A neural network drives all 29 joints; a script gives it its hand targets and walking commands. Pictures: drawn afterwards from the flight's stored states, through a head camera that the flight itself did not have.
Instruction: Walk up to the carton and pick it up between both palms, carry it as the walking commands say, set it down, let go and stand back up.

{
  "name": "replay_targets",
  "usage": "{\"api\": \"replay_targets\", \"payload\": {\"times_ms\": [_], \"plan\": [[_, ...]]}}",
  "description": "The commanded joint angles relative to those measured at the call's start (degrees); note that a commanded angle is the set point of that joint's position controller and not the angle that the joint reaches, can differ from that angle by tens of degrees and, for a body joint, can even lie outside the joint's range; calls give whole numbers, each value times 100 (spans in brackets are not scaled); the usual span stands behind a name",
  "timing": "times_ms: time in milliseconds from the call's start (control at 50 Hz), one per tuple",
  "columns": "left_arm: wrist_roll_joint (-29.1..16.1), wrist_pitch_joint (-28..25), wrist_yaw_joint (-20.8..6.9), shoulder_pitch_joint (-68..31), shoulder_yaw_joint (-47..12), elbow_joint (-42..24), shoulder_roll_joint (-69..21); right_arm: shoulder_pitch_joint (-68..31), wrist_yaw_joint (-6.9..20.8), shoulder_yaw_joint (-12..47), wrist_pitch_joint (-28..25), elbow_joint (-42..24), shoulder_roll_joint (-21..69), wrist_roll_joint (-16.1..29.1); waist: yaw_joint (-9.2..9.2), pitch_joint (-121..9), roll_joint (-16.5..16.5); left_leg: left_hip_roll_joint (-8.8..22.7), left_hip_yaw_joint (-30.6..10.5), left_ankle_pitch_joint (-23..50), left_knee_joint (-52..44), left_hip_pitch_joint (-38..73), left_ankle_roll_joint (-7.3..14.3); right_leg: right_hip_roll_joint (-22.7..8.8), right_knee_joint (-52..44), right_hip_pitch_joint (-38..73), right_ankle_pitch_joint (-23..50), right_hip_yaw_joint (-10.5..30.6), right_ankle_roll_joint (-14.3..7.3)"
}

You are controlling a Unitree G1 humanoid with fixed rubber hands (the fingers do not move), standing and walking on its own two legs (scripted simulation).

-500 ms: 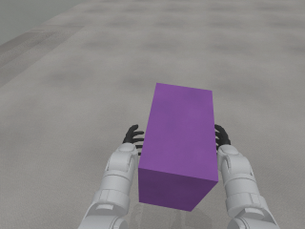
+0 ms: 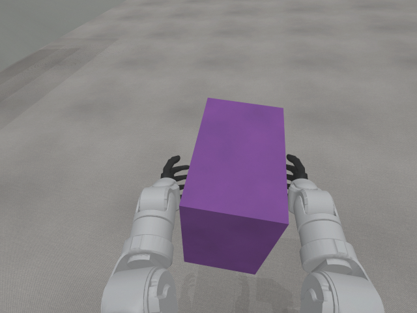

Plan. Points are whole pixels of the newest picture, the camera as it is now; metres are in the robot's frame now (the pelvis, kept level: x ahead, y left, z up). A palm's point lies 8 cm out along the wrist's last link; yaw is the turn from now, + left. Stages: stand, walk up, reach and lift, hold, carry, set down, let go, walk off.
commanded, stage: reach and lift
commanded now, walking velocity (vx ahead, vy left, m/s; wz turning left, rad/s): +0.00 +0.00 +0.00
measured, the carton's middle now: (231, 187) +0.39 -0.02 +0.01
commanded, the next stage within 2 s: hold in 0.76 s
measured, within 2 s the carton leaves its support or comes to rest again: neither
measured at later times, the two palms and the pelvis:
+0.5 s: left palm (170, 201) +0.31 +0.11 +0.07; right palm (304, 194) +0.32 -0.16 +0.07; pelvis +0.01 +0.00 +0.01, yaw +0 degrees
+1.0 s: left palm (168, 194) +0.33 +0.11 +0.07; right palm (299, 191) +0.33 -0.15 +0.06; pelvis +0.02 +0.00 +0.01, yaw +0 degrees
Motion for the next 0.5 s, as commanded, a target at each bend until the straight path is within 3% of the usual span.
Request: {"api": "replay_targets", "payload": {"times_ms": [0, 40, 80, 100, 120, 140, 180, 260, 300, 320, 380, 400, 440, 480], "plan": [[-1194, -339, -1759, -3635, -2809, -584, -5761, -3792, 2041, 3328, 90, -348, 7007, 1299, 363, -2591, -647, 251, -741, 626, -1241, 301, 71, -60, -1225, 2446, 903, 32, 142], [-1460, -355, -1769, -3472, -3303, -1389, -5860, -3615, 1998, 3931, 80, -1068, 7353, 1591, 414, -3481, -651, 179, -769, 1767, -1017, 783, 39, -21, -1054, 2730, 2026, 55, 148], [-1664, -362, -1734, -3543, -3560, -1982, -5855, -3415, 1967, 4215, 163, -1388, 7482, 1706, 454, -4125, -722, 144, -764, 2528, -983, 1150, -18, 19, -1012, 2901, 2831, 79, 188], [-1784, -398, -1715, -3580, -3754, -2445, -5900, -3376, 1966, 4449, 144, -1706, 7546, 1836, 464, -4468, -611, 140, -784, 2945, -946, 1279, -46, 39, -953, 3093, 3208, 100, 193], [-1860, -427, -1692, -3725, -3860, -2659, -5851, -3382, 1953, 4496, 144, -1793, 7579, 1856, 428, -4648, -827, 114, -778, 3099, -957, 1305, -58, 51, -962, 3108, 3514, 150, 236], [-1852, -378, -1679, -3477, -3929, -2659, -5921, -3299, 1935, 4574, 144, -1963, 7513, 1864, 413, -4566, -660, 116, -763, 3285, -987, 1364, -88, 27, -959, 3095, 3774, 186, 235], [-1991, -429, -1648, -3716, -4161, -3133, -5813, -3348, 1872, 4713, 146, -2195, 7634, 1948, 404, -4594, -891, 47, -770, 2936, -1037, 1325, -42, 9, -1011, 3095, 3621, 236, 291], [-1957, -261, -1676, -3160, -4279, -3012, -5867, -3054, 1789, 4658, 246, -2362, 7496, 1873, 320, -4117, -790, -20, -775, 2474, -1124, 1154, -38, -69, -1110, 2968, 3194, 232, 297], [-1941, -218, -1686, -3242, -4239, -2885, -5822, -2983, 1806, 4479, 306, -2143, 7463, 1803, 301, -3759, -805, 13, -749, 1981, -1161, 1077, -21, -61, -1221, 2665, 2503, 222, 256], [-1861, -182, -1694, -3249, -4189, -2820, -5845, -2943, 1806, 4382, 330, -2038, 7412, 1769, 321, -3497, -616, 19, -735, 1828, -1190, 978, 3, -84, -1256, 2519, 2277, 232, 236], [-1569, -88, -1698, -3208, -3776, -2206, -5669, -2823, 1876, 3876, 465, -1194, 7192, 1437, 271, -2515, -585, 68, -673, 677, -1328, 497, 13, -120, -1415, 2139, 1014, 180, 205], [-1434, -92, -1705, -3310, -3602, -1981, -5594, -3016, 1911, 3744, 451, -1080, 7139, 1387, 357, -2410, -467, 28, -633, 289, -1309, 340, 31, -175, -1473, 2096, 526, 232, 164], [-1402, -127, -1727, -3701, -3475, -1862, -5606, -3148, 1954, 3550, 446, -849, 7246, 1326, 289, -2037, -685, 56, -622, -149, -1312, 245, 86, -198, -1595, 1847, -174, 258, 142], [-1201, -192, -1786, -3893, -3112, -1416, -5415, -3493, 1986, 3365, 402, -616, 7258, 1287, 455, -1840, -753, 25, -547, -599, -1228, 87, 110, -316, -1746, 1754, -1010, 434, 127]]}}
